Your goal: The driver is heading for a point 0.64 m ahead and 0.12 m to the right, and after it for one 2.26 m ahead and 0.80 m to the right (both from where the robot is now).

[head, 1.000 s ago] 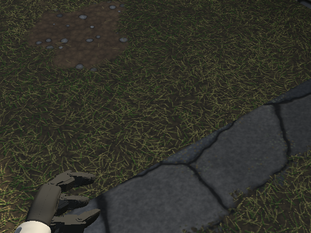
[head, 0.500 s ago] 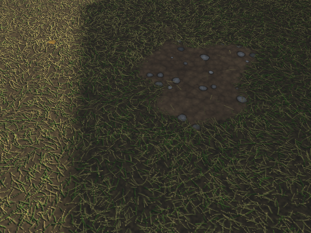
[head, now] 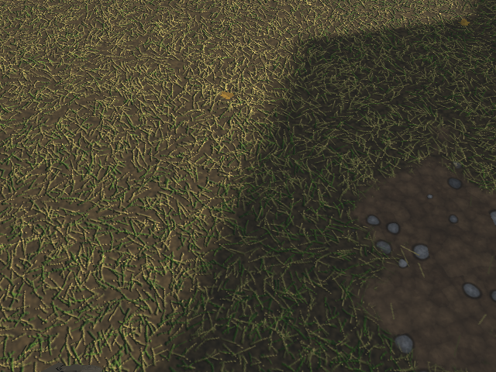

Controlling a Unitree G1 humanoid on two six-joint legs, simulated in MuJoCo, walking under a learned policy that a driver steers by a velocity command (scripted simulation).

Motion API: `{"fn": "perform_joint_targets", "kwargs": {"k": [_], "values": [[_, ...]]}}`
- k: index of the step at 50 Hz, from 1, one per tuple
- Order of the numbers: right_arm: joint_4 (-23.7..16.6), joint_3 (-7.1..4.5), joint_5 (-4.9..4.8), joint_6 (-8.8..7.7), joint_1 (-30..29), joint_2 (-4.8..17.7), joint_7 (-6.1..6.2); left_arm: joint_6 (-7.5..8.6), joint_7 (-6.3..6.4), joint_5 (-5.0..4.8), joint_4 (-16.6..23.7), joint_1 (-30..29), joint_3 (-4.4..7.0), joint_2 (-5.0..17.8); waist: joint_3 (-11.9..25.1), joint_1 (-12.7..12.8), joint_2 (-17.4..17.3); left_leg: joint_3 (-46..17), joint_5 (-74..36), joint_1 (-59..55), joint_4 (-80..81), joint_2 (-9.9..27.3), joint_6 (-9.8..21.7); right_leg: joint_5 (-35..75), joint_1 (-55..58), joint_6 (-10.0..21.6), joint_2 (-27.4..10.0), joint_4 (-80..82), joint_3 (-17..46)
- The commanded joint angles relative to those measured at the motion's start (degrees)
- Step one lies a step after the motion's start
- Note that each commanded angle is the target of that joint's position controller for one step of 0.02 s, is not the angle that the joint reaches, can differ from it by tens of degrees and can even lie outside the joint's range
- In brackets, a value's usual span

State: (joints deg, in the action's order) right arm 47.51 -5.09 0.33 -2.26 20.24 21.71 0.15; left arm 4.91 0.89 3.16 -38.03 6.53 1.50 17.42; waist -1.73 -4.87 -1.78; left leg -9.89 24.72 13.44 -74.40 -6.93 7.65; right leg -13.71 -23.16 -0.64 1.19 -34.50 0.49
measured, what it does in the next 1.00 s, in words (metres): walks ahead, turning right: left foot, then right foot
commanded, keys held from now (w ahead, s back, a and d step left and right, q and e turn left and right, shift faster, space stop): w+shift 0.04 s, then w+e+shift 0.84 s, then e+shift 0.12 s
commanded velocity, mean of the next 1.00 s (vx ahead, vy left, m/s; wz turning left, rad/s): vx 0.97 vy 0.00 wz -0.49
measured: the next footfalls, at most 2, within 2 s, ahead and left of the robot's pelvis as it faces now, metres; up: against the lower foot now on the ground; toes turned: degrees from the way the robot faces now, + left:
left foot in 0.34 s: +0.46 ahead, +0.09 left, +0.00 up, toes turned +1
right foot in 0.78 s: +0.86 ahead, -0.16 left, +0.00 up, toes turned -24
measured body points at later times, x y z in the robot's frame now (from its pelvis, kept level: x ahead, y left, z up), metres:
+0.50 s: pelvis +0.44 -0.01 +0.01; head +0.45 -0.01 +0.46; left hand +0.49 +0.26 -0.12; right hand +0.52 -0.28 -0.10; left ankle +0.42 +0.08 -0.72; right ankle +0.38 -0.13 -0.62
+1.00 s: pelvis +0.87 -0.14 +0.01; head +0.90 -0.15 +0.46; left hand +1.02 +0.12 -0.12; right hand +0.95 -0.44 -0.05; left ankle +1.07 -0.02 -0.65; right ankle +0.83 -0.14 -0.72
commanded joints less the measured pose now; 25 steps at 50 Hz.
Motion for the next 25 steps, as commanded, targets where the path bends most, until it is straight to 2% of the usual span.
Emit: {"fn": "perform_joint_targets", "kwargs": {"k": [1, 2, 3, 4, 5, 7, 8, 9, 10, 11, 12, 13, 14, 15, 16, 17, 18, 19, 20, 21, 23, 25], "values": [[-6.2, 0.68, 1.57, 0.03, -6.9, 3.4, -1.56, 0.25, -0.2, 0.57, -0.2, 9.3, 2.11, 3.9, 2.6, 7.1, 0.4, 3.0, -10.4, 29.1, -4.5, 8.6, -1.8, -9.5, 24.5, 6.1, -18.4, 20.7, 26.0], [-7.6, 1.28, 2.34, 0.26, -8.5, 1.3, -2.67, 1.0, -0.09, 0.04, -3.0, 12.4, 1.91, 4.1, 1.2, 6.5, 3.2, 2.3, -11.5, 28.0, -1.5, 9.7, -2.0, 1.0, 22.0, 6.0, -16.9, 20.0, 20.9], [-8.3, 2.1, 2.65, 0.54, -9.3, -1.1, -3.27, 1.56, -0.62, -0.91, -6.2, 16.0, 1.41, 2.3, -0.3, 6.0, 6.5, 2.4, -10.8, 27.7, 0.5, 9.8, -2.2, 9.2, 20.0, 5.3, -14.6, 20.6, 17.0], [-8.9, 2.81, 2.78, 0.62, -9.6, -2.6, -3.41, 2.3, -1.3, -1.66, -7.9, 17.8, 1.05, 1.5, 0.4, 5.4, 7.9, 1.7, -9.8, 27.8, 2.2, 8.7, -2.0, 15.5, 20.1, 5.8, -14.0, 20.5, 15.4], [-9.5, 3.33, 2.82, 0.48, -10.6, -3.3, -3.43, 2.75, -1.78, -2.07, -8.7, 18.4, 0.98, 1.6, 0.6, 4.7, 7.9, 1.6, -9.8, 28.4, 4.5, 7.7, -2.0, 20.0, 20.2, 6.2, -13.5, 21.0, 13.7], [-12.5, 3.97, 3.08, -0.26, -16.9, -2.3, -3.71, 2.83, -1.99, -2.46, -9.7, 18.7, 1.24, 3.5, -1.5, 4.3, 7.3, 3.5, -12.7, 30.6, 12.8, 6.5, -2.3, 24.6, 19.4, 8.1, -12.6, 23.7, 10.1], [-14.0, 4.49, 3.4, -0.68, -20.5, -1.9, -3.96, 2.62, -1.99, -2.65, -10.0, 18.3, 1.3, 4.2, -2.8, 3.9, 6.3, 6.2, -15.8, 29.6, 19.9, 7.3, -2.6, 24.7, 18.1, 8.6, -11.4, 25.5, 8.2], [-15.0, 5.25, 3.39, -1.13, -23.9, -2.2, -4.48, 2.35, -1.94, -2.81, -10.4, 18.5, 1.24, 4.1, -3.9, 4.3, 5.2, 10.8, -19.8, 25.3, 27.5, 7.9, -2.8, 25.8, 15.2, 8.6, -9.9, 28.1, 6.8], [-15.3, 5.99, 3.18, -1.38, -26.7, -3.3, -4.81, 2.23, -1.91, -3.17, -11.1, 20.9, 1.05, 4.0, -3.7, 6.1, 3.5, 14.2, -22.6, 19.3, 30.7, 6.6, -3.0, 31.6, 12.4, 8.7, -9.1, 30.8, 6.1], [-16.2, 6.6, 2.54, -1.87, -27.6, -4.0, -4.8, 2.27, -1.9, -2.86, -11.4, 21.3, 1.61, 6.9, -5.0, 5.5, 5.9, 14.1, -23.3, 14.2, 34.2, 6.5, -2.8, 37.0, 10.7, 9.3, -11.3, 31.1, 7.0], [-15.9, 6.41, 2.3, -1.97, -27.4, -2.8, -4.36, 2.23, -1.92, -2.83, -12.0, 21.2, 2.0, 8.6, -4.6, 4.7, 5.7, 14.0, -23.5, 10.6, 36.0, 5.8, -2.4, 43.6, 12.2, 9.6, -12.3, 30.5, 6.5], [-15.2, 5.82, 2.46, -1.94, -25.6, -1.2, -3.5, 2.2, -1.93, -3.01, -12.8, 21.6, 2.18, 9.9, -2.5, 3.4, 5.4, 14.0, -22.3, 6.6, 37.7, 4.3, -1.8, 54.1, 15.4, 9.4, -12.1, 26.5, 5.1], [-13.6, 4.96, 2.62, -2.02, -20.7, 0.9, -2.56, 2.07, -1.72, -3.08, -13.2, 22.4, 2.39, 11.2, 1.7, 1.1, 6.3, 13.8, -19.5, 0.1, 38.6, 2.8, -1.2, 61.6, 17.8, 9.0, -11.9, 19.2, 4.6], [-10.3, 3.86, 2.76, -2.2, -9.8, 2.9, -1.67, 1.68, -1.39, -3.09, -13.5, 21.6, 2.44, 12.1, 7.1, -4.3, 7.4, 12.2, -18.3, -11.6, 40.6, 2.3, -0.4, 62.4, 16.2, 8.4, -11.3, 6.2, 4.4], [-7.4, 2.46, 3.36, -2.35, 0.1, 5.7, -0.52, 1.54, -1.43, -3.35, -12.9, 20.1, 2.18, 11.2, 11.9, -9.1, 6.9, 7.9, -16.2, -25.6, 41.5, 7.4, 0.1, 50.6, 6.8, 7.5, -8.8, -9.2, 4.0], [-6.1, 1.08, 4.71, -2.72, 7.1, 9.9, 0.43, 1.55, -1.43, -2.78, -11.2, 21.7, 0.84, 4.0, 19.5, -7.7, -4.1, -8.8, 0.6, -36.3, 43.8, 23.3, 1.1, 6.7, -3.4, 7.6, -3.4, -29.8, 2.0], [-7.4, 0.93, 4.75, -2.15, 5.1, 10.1, 0.49, 0.67, -1.13, -5.22, -9.7, 27.6, 0.3, 0.8, 26.6, -2.6, -9.4, -34.0, 10.1, -40.3, 52.8, 35.4, 5.5, -12.7, -14.5, 7.5, -0.2, -46.0, 3.3], [-7.6, 1.1, 2.71, -1.73, 0.4, 5.5, 0.44, -0.08, -0.92, -4.12, -9.2, 20.9, 1.46, 6.2, 17.5, -3.0, -2.2, -29.5, 14.4, -31.9, 57.1, 31.2, 5.7, -5.8, -20.0, 7.7, -3.3, -45.6, 3.5], [-6.9, 1.9, 2.36, -2.24, -3.1, 1.9, 0.37, -0.41, -1.43, -3.63, -8.6, 17.4, 1.4, 5.0, 8.2, -0.9, -2.0, -20.9, 7.4, -23.7, 59.1, 28.4, 5.1, -2.4, -21.1, 7.4, -5.1, -42.7, 3.3], [-5.9, 2.05, 2.35, -2.84, -4.3, 0.0, 0.16, -1.02, -1.88, -3.28, -8.8, 16.5, 1.26, 3.5, 3.3, 1.1, -0.6, -14.6, -0.6, -17.0, 61.3, 26.3, 4.3, -2.0, -19.8, 6.9, -6.5, -40.9, 3.3], [-4.4, 2.33, 1.49, -3.99, -4.3, -1.7, 0.24, -3.08, -2.76, -2.14, -9.5, 17.9, 1.23, 1.0, -0.6, 5.0, -1.2, -4.6, -6.1, -8.2, 64.9, 23.8, 2.2, -2.2, -16.3, 5.6, -8.4, -39.0, 3.5], [-2.6, 2.33, 0.26, -5.2, -4.0, -2.7, -0.17, -4.5, -3.45, -1.7, -7.2, 13.2, 1.29, -0.3, -3.9, 6.4, -1.7, 2.2, -12.3, -6.3, 67.9, 23.2, 1.0, -0.7, -19.6, 4.9, -10.3, -36.9, 3.2]]}}
Velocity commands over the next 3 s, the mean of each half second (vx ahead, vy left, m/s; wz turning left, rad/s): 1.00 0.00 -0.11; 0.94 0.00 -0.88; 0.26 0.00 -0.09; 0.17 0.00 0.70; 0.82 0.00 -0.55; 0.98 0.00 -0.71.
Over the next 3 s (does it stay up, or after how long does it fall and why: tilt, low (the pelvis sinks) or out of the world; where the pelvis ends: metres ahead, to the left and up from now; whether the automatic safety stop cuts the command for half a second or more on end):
stays up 1.83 -0.51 0.00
